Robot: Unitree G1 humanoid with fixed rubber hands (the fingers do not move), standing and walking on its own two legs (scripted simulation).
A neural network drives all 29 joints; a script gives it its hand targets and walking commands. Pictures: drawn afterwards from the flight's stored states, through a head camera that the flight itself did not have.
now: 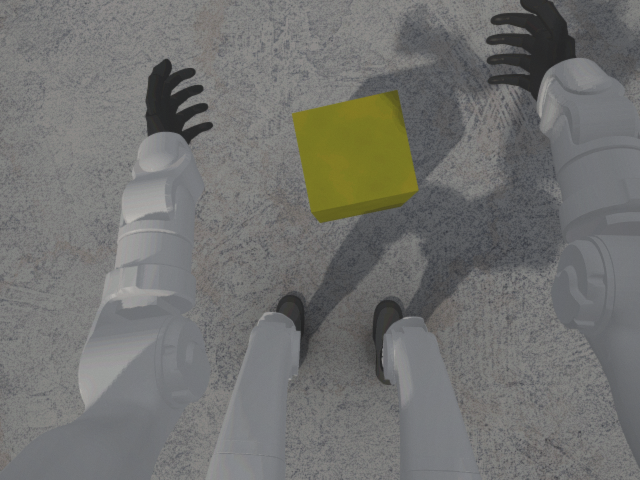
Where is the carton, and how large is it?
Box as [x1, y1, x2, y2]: [292, 90, 418, 222]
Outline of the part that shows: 397,90 292,113 311,212 320,222 400,206 418,190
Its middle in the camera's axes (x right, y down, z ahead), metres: +0.08 -0.17 +0.88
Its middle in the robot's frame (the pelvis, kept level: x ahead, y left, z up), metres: +0.54 +0.00 -0.54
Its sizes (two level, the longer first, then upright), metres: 0.210 0.200 0.250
